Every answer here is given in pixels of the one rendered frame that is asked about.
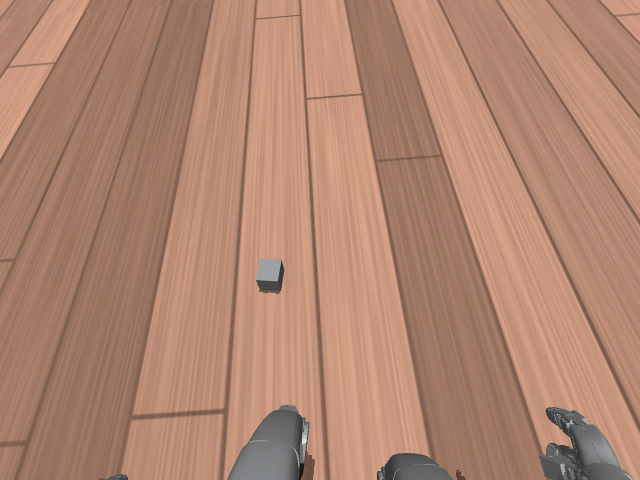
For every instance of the small box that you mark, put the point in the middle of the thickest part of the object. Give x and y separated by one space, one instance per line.
270 274

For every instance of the right robot hand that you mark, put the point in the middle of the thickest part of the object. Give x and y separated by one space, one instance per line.
589 446

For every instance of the right robot arm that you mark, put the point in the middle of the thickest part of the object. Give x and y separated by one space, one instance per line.
603 471

